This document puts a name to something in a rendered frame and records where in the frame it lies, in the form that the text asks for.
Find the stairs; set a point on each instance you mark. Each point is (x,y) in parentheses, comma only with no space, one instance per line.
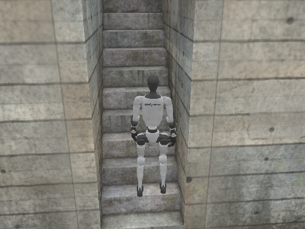
(133,39)

